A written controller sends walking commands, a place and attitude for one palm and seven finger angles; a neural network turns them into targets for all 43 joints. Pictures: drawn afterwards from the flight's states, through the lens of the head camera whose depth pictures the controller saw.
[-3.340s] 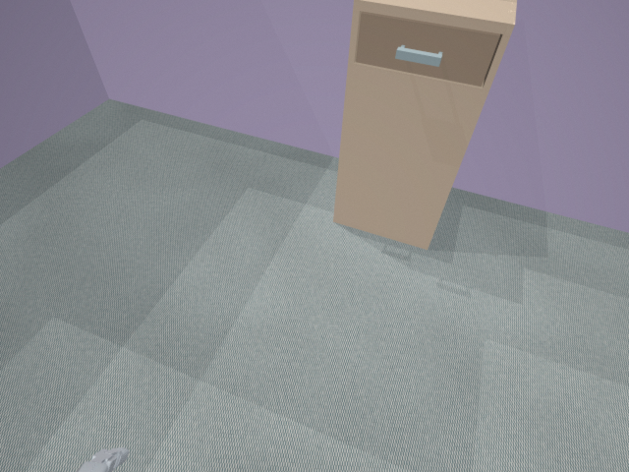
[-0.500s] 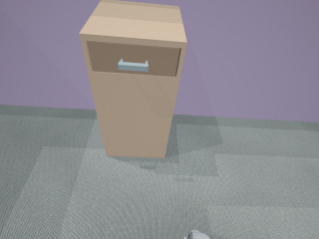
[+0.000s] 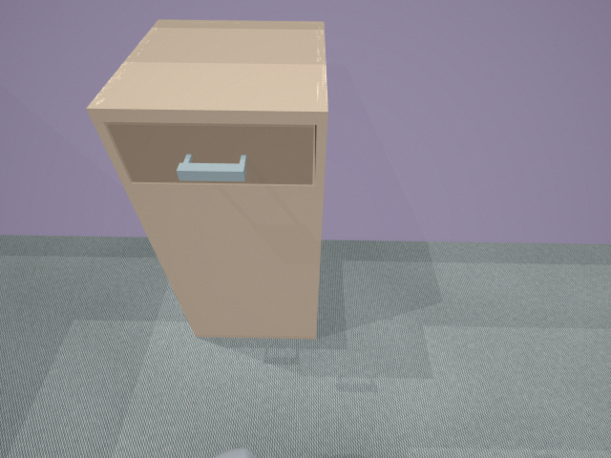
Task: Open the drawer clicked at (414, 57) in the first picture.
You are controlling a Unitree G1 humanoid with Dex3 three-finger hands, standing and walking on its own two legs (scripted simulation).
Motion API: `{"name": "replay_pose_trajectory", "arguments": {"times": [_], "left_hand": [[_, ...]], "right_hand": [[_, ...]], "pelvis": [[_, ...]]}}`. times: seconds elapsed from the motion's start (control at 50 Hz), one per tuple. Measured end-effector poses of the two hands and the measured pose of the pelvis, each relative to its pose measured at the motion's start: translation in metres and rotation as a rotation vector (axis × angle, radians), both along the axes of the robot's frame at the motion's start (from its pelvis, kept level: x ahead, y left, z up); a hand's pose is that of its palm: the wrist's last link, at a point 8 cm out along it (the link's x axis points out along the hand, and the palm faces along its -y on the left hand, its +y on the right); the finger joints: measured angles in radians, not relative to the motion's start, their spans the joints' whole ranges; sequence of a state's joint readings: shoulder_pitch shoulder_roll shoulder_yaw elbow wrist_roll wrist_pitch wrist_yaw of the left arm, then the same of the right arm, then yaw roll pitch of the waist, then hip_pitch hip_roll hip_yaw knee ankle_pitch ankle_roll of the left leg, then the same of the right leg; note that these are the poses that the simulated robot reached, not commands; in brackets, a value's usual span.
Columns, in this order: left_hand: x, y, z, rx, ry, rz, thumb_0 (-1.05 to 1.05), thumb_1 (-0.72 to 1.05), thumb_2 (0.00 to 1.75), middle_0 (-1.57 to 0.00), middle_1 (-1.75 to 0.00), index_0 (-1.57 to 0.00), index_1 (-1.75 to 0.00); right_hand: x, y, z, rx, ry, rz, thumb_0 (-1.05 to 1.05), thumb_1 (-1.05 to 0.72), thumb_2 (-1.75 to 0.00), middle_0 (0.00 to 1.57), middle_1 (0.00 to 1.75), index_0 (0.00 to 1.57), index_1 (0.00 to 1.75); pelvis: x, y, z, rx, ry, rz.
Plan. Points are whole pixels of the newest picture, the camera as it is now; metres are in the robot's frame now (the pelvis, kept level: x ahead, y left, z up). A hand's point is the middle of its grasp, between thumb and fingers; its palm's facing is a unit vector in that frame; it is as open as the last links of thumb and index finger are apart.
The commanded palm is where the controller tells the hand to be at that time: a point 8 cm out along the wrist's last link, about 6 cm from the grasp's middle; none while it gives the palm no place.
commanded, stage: take the last steps up to it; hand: left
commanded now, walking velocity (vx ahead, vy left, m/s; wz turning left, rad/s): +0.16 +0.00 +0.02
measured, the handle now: (214, 165) +0.62 +0.20 +0.03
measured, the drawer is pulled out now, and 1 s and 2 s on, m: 0.00 0.00 0.00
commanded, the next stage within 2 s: come to a stop and stand still in 0.02 s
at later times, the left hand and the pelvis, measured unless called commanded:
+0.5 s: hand out of the picture +0.06 +0.20 -0.18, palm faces +0.04 -0.98 -0.19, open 7.4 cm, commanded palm none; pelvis +0.05 +0.01 +0.00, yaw -2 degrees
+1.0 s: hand out of the picture +0.02 +0.12 -0.14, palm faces +0.10 -0.96 -0.26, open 7.4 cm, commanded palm none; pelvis +0.02 -0.06 +0.01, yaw +1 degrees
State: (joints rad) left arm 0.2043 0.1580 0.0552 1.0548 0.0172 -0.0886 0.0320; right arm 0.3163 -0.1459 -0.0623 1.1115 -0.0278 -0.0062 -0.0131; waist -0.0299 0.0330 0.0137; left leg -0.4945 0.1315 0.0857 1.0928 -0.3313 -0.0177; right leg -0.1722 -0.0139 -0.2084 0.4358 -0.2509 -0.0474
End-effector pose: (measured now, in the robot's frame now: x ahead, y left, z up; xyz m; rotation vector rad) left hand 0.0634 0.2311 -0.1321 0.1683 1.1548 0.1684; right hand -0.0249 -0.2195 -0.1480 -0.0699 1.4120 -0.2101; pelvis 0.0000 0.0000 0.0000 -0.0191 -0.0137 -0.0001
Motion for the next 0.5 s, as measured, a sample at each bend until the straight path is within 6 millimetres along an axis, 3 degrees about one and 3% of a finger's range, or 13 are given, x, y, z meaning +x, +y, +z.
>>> {"name": "replay_pose_trajectory", "arguments": {"times": [0.1,0.16,0.22,0.28,0.36,0.42,0.5], "left_hand": [[-0.024,0.002,-0.011,-0.033,0.14,0.023,-0.02,0.93,0.9,-0.2,-0.3,-0.19,-0.29],[-0.037,0.001,-0.023,-0.077,0.213,0.06,-0.01,0.92,0.9,-0.2,-0.3,-0.19,-0.29],[-0.046,0.002,-0.037,-0.115,0.291,0.094,0.0,0.91,0.9,-0.2,-0.3,-0.19,-0.29],[-0.047,0.002,-0.039,-0.13,0.346,0.102,0.0,0.91,0.9,-0.2,-0.3,-0.19,-0.29],[-0.037,0.006,-0.03,-0.117,0.366,0.08,0.0,0.91,0.9,-0.2,-0.3,-0.19,-0.29],[-0.025,0.013,-0.025,-0.087,0.341,0.058,0.01,0.91,0.9,-0.2,-0.3,-0.19,-0.29],[-0.007,0.02,-0.022,-0.036,0.273,0.048,0.0,0.91,0.9,-0.2,-0.3,-0.19,-0.29]], "right_hand": [[0.105,-0.012,0.012,-0.054,-0.194,0.069,0.01,-0.93,-0.9,0.2,0.3,0.19,0.29],[0.151,-0.005,0.02,-0.073,-0.247,0.126,0.01,-0.93,-0.9,0.2,0.3,0.19,0.29],[0.184,0.009,0.02,-0.096,-0.275,0.17,0.0,-0.93,-0.9,0.2,0.3,0.19,0.29],[0.197,0.026,0.023,-0.092,-0.267,0.184,0.0,-0.92,-0.9,0.2,0.3,0.19,0.3],[0.194,0.04,0.022,-0.068,-0.24,0.155,0.0,-0.92,-0.89,0.2,0.3,0.2,0.3],[0.189,0.03,0.024,-0.081,-0.247,0.117,-0.02,-0.94,-0.89,0.21,0.3,0.2,0.3],[0.167,0.006,0.023,-0.092,-0.219,0.1,-0.02,-0.94,-0.89,0.21,0.3,0.2,0.3]], "pelvis": [[0.027,0.007,0.0,-0.015,0.0,0.001],[0.046,0.015,-0.004,-0.025,-0.003,0.005],[0.065,0.025,-0.012,-0.027,-0.009,0.002],[0.075,0.03,-0.01,-0.003,-0.015,-0.017],[0.073,0.032,-0.002,-0.008,-0.014,-0.021],[0.064,0.028,0.0,-0.01,-0.009,-0.029],[0.052,0.014,0.0,-0.003,-0.005,-0.032]]}}
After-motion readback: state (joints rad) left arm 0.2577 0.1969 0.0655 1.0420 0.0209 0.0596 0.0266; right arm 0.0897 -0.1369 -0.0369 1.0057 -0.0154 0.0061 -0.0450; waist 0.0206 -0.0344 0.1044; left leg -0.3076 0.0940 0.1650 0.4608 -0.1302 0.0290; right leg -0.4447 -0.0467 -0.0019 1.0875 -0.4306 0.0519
